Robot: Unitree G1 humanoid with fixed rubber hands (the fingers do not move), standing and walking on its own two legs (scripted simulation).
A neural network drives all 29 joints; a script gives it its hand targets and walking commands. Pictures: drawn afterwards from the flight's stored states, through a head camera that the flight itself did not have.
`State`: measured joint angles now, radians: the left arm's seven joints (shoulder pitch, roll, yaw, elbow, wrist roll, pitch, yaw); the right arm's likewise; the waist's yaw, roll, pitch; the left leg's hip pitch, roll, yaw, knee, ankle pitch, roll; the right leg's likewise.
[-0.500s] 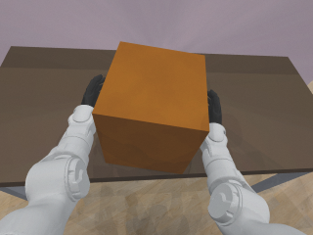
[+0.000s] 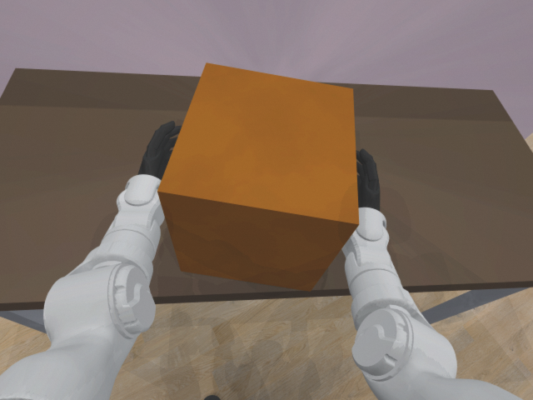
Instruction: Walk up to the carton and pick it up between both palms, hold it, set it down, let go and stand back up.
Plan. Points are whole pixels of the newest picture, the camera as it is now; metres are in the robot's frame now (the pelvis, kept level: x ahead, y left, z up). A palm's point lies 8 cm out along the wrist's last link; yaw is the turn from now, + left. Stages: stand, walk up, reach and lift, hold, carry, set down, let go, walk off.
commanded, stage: set down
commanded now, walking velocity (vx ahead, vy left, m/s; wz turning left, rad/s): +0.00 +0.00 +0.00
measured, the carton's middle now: (261, 185) +0.45 +0.00 +0.00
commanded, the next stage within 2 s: none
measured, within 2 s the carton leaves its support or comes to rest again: neither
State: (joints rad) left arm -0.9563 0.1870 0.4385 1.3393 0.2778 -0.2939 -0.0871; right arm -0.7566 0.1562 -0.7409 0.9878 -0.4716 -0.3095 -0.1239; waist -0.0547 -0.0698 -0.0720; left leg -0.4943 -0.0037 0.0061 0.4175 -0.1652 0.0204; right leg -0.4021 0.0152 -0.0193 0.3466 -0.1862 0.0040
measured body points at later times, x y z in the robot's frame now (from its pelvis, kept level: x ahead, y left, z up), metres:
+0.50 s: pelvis +0.00 +0.00 +0.00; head +0.09 +0.04 +0.44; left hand +0.46 +0.17 +0.03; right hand +0.41 -0.16 +0.04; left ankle +0.01 +0.10 -0.74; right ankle -0.03 -0.12 -0.74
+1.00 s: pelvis -0.01 +0.00 +0.00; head +0.09 +0.04 +0.44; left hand +0.46 +0.17 +0.03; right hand +0.40 -0.16 +0.04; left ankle +0.01 +0.10 -0.74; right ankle -0.03 -0.12 -0.74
